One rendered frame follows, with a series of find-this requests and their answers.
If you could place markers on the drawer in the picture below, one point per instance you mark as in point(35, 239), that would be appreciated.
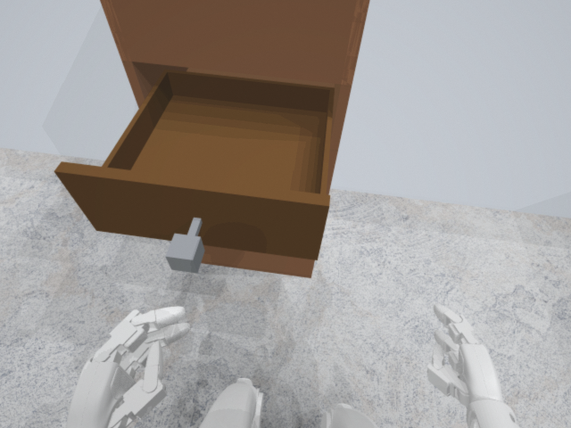
point(247, 156)

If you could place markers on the robot left hand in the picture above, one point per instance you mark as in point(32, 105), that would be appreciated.
point(107, 378)

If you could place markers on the handle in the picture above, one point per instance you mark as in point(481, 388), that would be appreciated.
point(186, 251)

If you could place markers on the cabinet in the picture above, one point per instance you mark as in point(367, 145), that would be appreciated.
point(308, 42)

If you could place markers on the left robot thigh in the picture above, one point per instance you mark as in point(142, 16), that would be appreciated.
point(238, 406)

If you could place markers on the robot right hand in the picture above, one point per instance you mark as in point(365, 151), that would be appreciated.
point(470, 362)

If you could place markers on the right robot thigh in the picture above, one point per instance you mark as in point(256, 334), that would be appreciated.
point(343, 417)

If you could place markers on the right robot forearm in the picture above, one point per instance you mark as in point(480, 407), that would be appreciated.
point(490, 413)

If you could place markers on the robot thigh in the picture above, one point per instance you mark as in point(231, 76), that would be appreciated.
point(343, 417)
point(238, 406)

